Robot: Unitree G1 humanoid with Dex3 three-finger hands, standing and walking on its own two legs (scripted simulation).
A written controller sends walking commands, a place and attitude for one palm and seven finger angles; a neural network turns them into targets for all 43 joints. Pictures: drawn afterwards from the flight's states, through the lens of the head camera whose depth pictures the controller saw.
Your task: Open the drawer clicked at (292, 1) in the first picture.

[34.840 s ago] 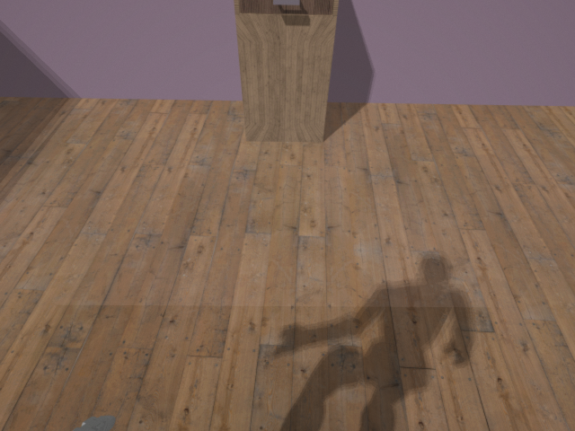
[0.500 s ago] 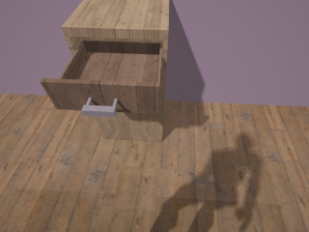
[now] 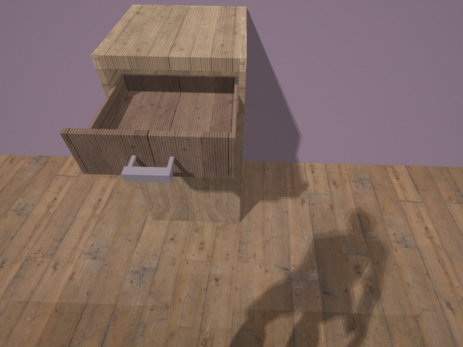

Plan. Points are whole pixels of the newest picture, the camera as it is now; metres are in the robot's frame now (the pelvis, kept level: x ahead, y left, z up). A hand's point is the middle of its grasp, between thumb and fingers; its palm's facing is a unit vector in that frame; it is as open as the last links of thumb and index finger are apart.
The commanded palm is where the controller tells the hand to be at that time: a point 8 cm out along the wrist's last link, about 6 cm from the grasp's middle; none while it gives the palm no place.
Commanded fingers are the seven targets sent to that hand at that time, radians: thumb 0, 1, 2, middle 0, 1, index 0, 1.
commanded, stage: let the arm hang, fingers relaxed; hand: left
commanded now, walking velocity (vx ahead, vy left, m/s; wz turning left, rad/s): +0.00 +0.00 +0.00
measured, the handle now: (150, 167) +0.50 +0.23 -0.01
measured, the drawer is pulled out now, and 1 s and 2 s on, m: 0.30 0.30 0.30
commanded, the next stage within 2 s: look to check the result in 0.04 s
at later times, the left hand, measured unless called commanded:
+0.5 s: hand out of the picture +0.00 +0.16 -0.17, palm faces +0.07 -0.98 -0.19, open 7.4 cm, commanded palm none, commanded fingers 0.00 0.90 0.90 -0.20 -0.30 -0.20 -0.30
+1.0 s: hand out of the picture +0.02 +0.16 -0.17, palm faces +0.07 -0.98 -0.20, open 7.4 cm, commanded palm none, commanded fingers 0.00 0.90 0.90 -0.20 -0.30 -0.20 -0.30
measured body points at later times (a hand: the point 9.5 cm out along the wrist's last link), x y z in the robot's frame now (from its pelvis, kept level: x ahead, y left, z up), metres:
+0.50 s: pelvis +0.01 +0.00 +0.00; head +0.03 -0.01 +0.45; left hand +0.00 +0.22 -0.16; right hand -0.02 -0.20 -0.16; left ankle +0.00 +0.13 -0.74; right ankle +0.04 -0.09 -0.74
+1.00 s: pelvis +0.02 -0.01 +0.00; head +0.04 -0.03 +0.45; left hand +0.02 +0.21 -0.15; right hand +0.01 -0.22 -0.17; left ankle +0.00 +0.13 -0.74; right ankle +0.04 -0.09 -0.74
